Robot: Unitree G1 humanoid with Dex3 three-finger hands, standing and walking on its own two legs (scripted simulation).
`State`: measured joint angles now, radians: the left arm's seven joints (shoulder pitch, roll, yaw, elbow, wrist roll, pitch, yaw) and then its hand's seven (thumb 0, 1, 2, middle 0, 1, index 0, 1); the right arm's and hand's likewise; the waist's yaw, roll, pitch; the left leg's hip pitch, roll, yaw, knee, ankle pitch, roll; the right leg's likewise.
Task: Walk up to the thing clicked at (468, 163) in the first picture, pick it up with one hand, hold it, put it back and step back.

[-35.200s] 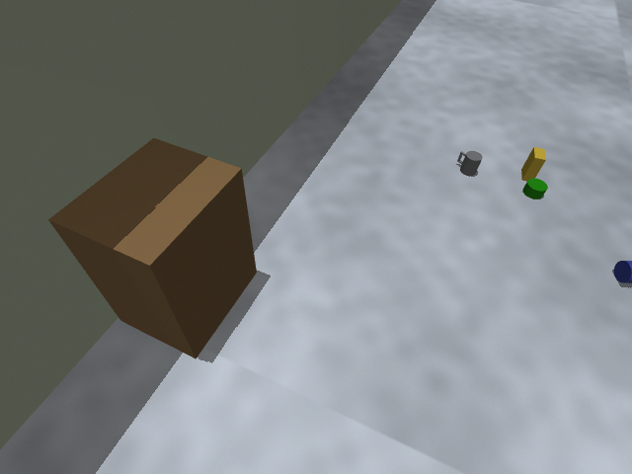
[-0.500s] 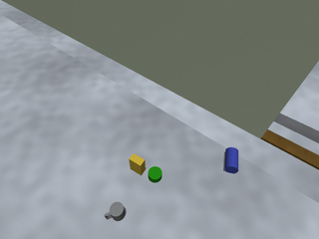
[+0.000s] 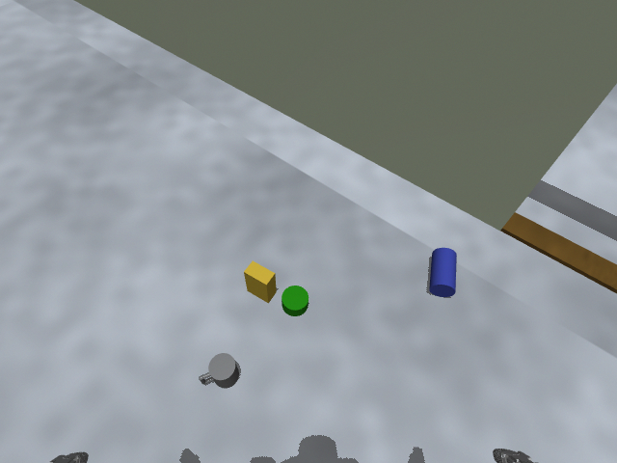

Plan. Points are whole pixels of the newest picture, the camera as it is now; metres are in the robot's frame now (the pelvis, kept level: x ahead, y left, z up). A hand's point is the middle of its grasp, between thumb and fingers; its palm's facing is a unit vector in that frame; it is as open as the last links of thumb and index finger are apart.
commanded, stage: step back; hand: left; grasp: from above
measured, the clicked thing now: (218, 373) +0.41 +0.23 -0.72
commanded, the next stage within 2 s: none
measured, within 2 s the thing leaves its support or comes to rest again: neither
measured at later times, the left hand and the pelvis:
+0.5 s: hand out of the picture +0.00 +0.29 -0.17, palm faces +0.05 -0.92 -0.39, open 7.3 cm; pelvis -0.11 +0.01 -0.02, yaw +3 degrees
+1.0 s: hand out of the picture -0.13 +0.28 -0.14, palm faces -0.01 -0.91 -0.42, open 7.3 cm; pelvis -0.24 +0.02 -0.01, yaw -1 degrees
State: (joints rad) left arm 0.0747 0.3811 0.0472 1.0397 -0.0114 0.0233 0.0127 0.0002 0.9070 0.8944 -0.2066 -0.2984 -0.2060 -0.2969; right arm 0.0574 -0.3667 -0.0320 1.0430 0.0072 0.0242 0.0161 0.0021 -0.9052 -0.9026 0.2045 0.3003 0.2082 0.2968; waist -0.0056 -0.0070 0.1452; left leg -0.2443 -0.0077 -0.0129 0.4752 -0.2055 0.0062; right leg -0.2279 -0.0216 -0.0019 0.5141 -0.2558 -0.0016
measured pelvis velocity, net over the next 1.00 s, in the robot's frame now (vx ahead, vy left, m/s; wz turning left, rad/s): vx -0.24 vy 0.02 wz -0.03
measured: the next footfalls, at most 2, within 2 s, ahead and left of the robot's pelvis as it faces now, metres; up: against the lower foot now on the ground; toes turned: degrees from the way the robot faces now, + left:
left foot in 0.44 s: -0.09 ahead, +0.12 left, +0.00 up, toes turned +1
right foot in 0.80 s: -0.15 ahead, -0.12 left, +0.00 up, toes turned +2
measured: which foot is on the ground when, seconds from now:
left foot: down 0.00-0.12, up 0.14-0.42, down 0.44-0.82, up 0.84-1.00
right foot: down 0.00-0.46, up 0.48-0.78, down 0.80-1.00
